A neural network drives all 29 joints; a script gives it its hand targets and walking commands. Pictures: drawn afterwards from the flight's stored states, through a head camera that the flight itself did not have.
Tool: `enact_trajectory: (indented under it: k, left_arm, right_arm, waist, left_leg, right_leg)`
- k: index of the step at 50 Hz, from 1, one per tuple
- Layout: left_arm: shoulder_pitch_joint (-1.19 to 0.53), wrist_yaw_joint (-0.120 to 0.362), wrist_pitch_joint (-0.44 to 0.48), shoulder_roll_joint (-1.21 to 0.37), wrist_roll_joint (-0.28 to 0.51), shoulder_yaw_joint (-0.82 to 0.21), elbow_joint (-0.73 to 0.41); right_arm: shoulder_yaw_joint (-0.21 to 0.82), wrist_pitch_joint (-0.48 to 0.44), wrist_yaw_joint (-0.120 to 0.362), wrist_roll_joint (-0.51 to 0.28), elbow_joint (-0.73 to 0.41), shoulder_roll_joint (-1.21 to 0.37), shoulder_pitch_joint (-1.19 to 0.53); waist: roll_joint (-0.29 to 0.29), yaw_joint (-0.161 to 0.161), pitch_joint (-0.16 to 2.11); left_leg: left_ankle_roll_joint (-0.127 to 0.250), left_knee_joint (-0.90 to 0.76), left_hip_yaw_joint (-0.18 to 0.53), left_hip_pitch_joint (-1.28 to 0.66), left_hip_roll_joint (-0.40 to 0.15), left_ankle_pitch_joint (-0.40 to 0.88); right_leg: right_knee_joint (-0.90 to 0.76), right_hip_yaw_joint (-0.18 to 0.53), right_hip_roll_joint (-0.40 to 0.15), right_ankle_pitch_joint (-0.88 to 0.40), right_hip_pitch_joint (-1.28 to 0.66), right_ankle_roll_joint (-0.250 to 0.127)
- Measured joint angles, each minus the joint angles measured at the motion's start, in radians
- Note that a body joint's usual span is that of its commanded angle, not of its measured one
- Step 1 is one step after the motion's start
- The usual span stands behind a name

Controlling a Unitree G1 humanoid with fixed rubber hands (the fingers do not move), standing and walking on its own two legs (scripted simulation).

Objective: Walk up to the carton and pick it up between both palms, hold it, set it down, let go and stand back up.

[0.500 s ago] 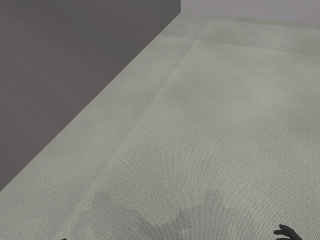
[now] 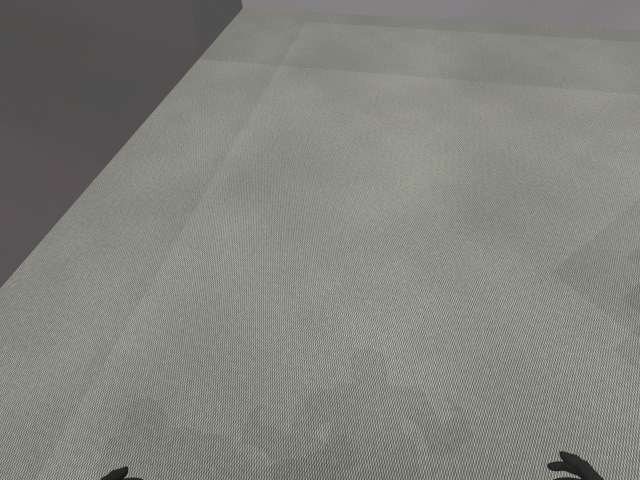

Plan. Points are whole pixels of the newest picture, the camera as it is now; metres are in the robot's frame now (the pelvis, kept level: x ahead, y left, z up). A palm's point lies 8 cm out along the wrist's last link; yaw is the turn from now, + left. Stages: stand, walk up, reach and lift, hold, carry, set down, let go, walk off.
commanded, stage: walk up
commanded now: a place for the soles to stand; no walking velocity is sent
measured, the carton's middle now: out of the picture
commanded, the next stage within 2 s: none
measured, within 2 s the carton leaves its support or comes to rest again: neither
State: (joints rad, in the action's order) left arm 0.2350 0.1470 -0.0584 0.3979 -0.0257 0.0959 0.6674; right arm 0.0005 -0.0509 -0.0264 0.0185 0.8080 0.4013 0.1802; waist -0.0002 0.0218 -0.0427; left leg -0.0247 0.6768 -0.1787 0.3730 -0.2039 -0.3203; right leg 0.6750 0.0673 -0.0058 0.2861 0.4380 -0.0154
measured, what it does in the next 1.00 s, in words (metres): steps to the right, turning right: left foot, then right foot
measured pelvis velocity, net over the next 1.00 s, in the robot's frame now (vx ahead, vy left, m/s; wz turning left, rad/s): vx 0.04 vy -0.22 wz -0.31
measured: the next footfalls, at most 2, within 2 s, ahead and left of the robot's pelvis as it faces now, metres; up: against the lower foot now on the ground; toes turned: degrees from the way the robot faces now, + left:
left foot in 0.26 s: +0.09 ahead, +0.01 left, +0.00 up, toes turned +2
right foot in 0.68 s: +0.06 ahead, -0.33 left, +0.00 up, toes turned -9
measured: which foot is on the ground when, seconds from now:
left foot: down 0.00-0.02, up 0.04-0.24, down 0.26-0.68, up 0.70-0.86, down 0.88-1.00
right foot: down 0.00-0.30, up 0.32-0.66, down 0.68-0.92, up 0.94-1.00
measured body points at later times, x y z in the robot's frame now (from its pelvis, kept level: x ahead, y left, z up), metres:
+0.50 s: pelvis +0.02 -0.09 +0.02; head +0.06 -0.08 +0.46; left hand +0.17 +0.19 -0.10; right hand +0.10 -0.42 -0.07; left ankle +0.05 +0.01 -0.72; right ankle +0.01 -0.26 -0.67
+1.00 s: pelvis +0.04 -0.22 +0.01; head +0.08 -0.22 +0.45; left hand +0.23 +0.04 -0.10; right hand +0.07 -0.56 -0.08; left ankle +0.08 -0.13 -0.72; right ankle +0.00 -0.34 -0.69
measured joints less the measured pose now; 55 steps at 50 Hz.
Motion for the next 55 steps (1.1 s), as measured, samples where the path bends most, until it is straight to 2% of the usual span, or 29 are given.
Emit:
enact_trajectory:
  k: [2, 4, 8, 13, 15, 17, 19, 21, 25, 28, 33, 35, 36, 38, 41, 44, 45, 46, 49, 51, 55]
  left_arm:
    - [-0.001, -0.001, 0.004, -0.014, 0.000, 0.000, 0.010]
    - [0.006, 0.000, 0.004, -0.030, 0.000, 0.000, 0.013]
    - [0.016, -0.007, 0.004, -0.027, 0.000, 0.000, 0.012]
    - [0.016, -0.009, 0.004, -0.020, 0.000, 0.000, 0.012]
    - [0.012, -0.009, -0.002, -0.018, 0.000, -0.001, 0.013]
    - [0.009, -0.009, -0.003, -0.024, -0.001, -0.001, 0.013]
    - [0.007, -0.009, -0.003, -0.022, -0.002, 0.000, 0.013]
    - [0.005, -0.008, -0.003, -0.016, -0.002, 0.000, 0.012]
    - [0.005, -0.004, -0.003, -0.006, -0.002, 0.000, 0.012]
    - [0.004, -0.004, -0.003, -0.003, -0.002, -0.001, 0.012]
    - [0.015, -0.004, -0.003, 0.002, -0.002, -0.001, 0.012]
    - [0.029, -0.006, 0.000, -0.002, -0.002, -0.001, 0.018]
    - [0.038, -0.007, 0.000, -0.012, -0.002, -0.001, 0.022]
    - [0.055, -0.007, 0.000, -0.029, -0.002, -0.001, 0.025]
    - [0.067, -0.012, 0.000, -0.028, -0.002, 0.000, 0.024]
    - [0.065, -0.015, 0.000, -0.020, -0.002, -0.001, 0.022]
    - [0.063, -0.015, -0.001, -0.018, -0.002, -0.001, 0.022]
    - [0.057, -0.015, -0.003, -0.017, -0.002, -0.001, 0.022]
    - [0.036, -0.016, -0.004, -0.020, -0.002, -0.001, 0.023]
    - [0.022, -0.016, -0.004, -0.012, -0.002, -0.001, 0.022]
    - [-0.009, -0.016, -0.004, -0.001, -0.002, -0.001, 0.019]
  right_arm:
    - [0.000, 0.016, 0.001, 0.000, 0.001, 0.006, -0.002]
    - [0.000, 0.029, 0.001, 0.000, 0.000, 0.006, -0.001]
    - [0.000, 0.025, 0.001, 0.000, -0.001, 0.007, -0.001]
    - [0.000, 0.007, -0.006, 0.000, -0.001, 0.007, 0.000]
    - [0.000, -0.002, -0.008, 0.000, -0.001, 0.005, 0.007]
    - [-0.001, -0.005, -0.018, 0.000, 0.000, 0.008, 0.014]
    - [0.000, -0.006, -0.021, 0.000, -0.001, 0.008, 0.014]
    - [0.000, -0.010, -0.021, 0.000, -0.001, 0.008, 0.014]
    - [0.000, -0.018, -0.021, 0.000, -0.001, 0.008, 0.014]
    - [0.000, -0.019, -0.020, 0.000, -0.001, 0.008, 0.014]
    - [0.000, -0.018, -0.010, 0.000, -0.001, 0.008, 0.014]
    - [0.000, -0.010, -0.009, 0.000, 0.001, 0.012, 0.014]
    - [0.000, 0.003, -0.009, 0.000, 0.001, 0.012, 0.014]
    - [0.000, 0.014, -0.009, 0.000, 0.000, 0.013, 0.014]
    - [0.000, 0.003, -0.009, 0.000, -0.001, 0.013, 0.014]
    - [0.000, -0.025, -0.010, 0.000, -0.001, 0.014, 0.014]
    - [0.000, -0.031, -0.010, 0.000, -0.001, 0.012, 0.015]
    - [0.000, -0.037, -0.011, 0.000, -0.001, 0.011, 0.019]
    - [0.000, -0.040, -0.019, 0.000, 0.000, 0.010, 0.029]
    - [0.000, -0.040, -0.019, 0.000, 0.000, 0.010, 0.029]
    - [0.000, -0.040, -0.019, 0.000, 0.000, 0.010, 0.031]
  waist:
    - [-0.021, 0.006, -0.006]
    - [-0.026, 0.007, -0.005]
    - [-0.026, 0.014, -0.005]
    - [-0.026, 0.016, -0.005]
    - [-0.005, 0.010, -0.005]
    - [0.004, -0.001, -0.001]
    - [0.005, -0.004, 0.000]
    - [0.007, -0.003, 0.000]
    - [0.014, -0.004, 0.000]
    - [0.021, -0.004, 0.000]
    - [0.031, -0.003, 0.001]
    - [0.013, 0.003, -0.006]
    - [0.000, 0.005, -0.007]
    - [-0.008, 0.006, -0.007]
    - [-0.009, 0.009, -0.008]
    - [-0.010, 0.014, -0.007]
    - [-0.003, 0.015, -0.007]
    - [0.009, 0.010, -0.007]
    - [0.024, -0.002, -0.006]
    - [0.025, -0.007, -0.006]
    - [0.033, -0.024, -0.006]
  left_leg:
    - [0.000, 0.093, 0.012, 0.003, -0.028, -0.090]
    - [0.000, 0.194, 0.028, 0.015, 0.013, -0.205]
    - [0.000, 0.236, 0.030, 0.024, 0.110, -0.223]
    - [0.000, 0.030, 0.032, 0.020, 0.191, -0.150]
    - [0.055, -0.058, 0.034, 0.002, 0.203, 0.052]
    - [0.087, -0.078, 0.034, -0.006, 0.195, 0.075]
    - [0.090, -0.088, 0.033, -0.015, 0.168, 0.057]
    - [0.081, -0.101, 0.031, -0.024, 0.140, 0.054]
    - [0.052, -0.106, 0.028, -0.035, 0.095, 0.052]
    - [0.029, -0.093, 0.024, -0.036, 0.066, 0.042]
    - [0.000, -0.009, 0.005, -0.036, 0.013, -0.013]
    - [0.000, 0.100, 0.006, -0.030, -0.023, -0.087]
    - [0.000, 0.167, 0.019, -0.022, -0.019, -0.149]
    - [0.000, 0.270, 0.032, -0.001, 0.035, -0.242]
    - [0.000, 0.257, 0.034, 0.004, 0.119, -0.263]
    - [0.000, 0.095, 0.035, 0.000, 0.174, -0.208]
    - [0.022, 0.033, 0.039, -0.009, 0.184, -0.089]
    - [0.043, -0.003, 0.039, -0.018, 0.190, 0.011]
    - [0.066, -0.036, 0.038, -0.040, 0.176, 0.006]
    - [0.061, -0.051, 0.038, -0.053, 0.146, -0.006]
    - [0.034, -0.065, 0.037, -0.078, 0.099, -0.010]
  right_leg:
    - [0.032, -0.001, 0.034, 0.020, -0.008, 0.002]
    - [0.035, 0.005, 0.048, 0.023, -0.026, -0.001]
    - [-0.009, 0.015, 0.074, -0.001, -0.060, -0.024]
    - [-0.053, 0.015, 0.130, -0.033, -0.055, -0.045]
    - [-0.056, 0.022, 0.137, -0.037, -0.053, -0.044]
    - [0.027, 0.021, 0.136, 0.001, -0.024, -0.012]
    - [0.151, 0.022, 0.130, 0.011, 0.020, 0.004]
    - [0.202, 0.023, 0.101, 0.012, 0.041, 0.010]
    - [0.206, 0.023, 0.021, 0.013, 0.042, 0.021]
    - [0.204, 0.023, -0.016, 0.013, 0.042, 0.021]
    - [0.066, 0.023, -0.025, 0.019, -0.015, 0.016]
    - [0.056, 0.021, -0.001, 0.067, -0.047, 0.028]
    - [0.082, 0.022, 0.015, 0.086, -0.049, 0.034]
    - [0.082, 0.029, 0.026, 0.090, -0.066, 0.027]
    - [0.050, 0.032, 0.039, 0.077, -0.092, 0.008]
    - [0.034, 0.031, 0.067, 0.069, -0.085, 0.002]
    - [0.034, 0.036, 0.074, 0.068, -0.080, 0.001]
    - [0.034, 0.039, 0.073, 0.069, -0.079, -0.002]
    - [0.170, 0.039, 0.073, 0.072, -0.027, 0.003]
    - [0.243, 0.040, 0.069, 0.073, 0.011, 0.008]
    - [0.250, 0.041, 0.023, 0.073, 0.050, 0.014]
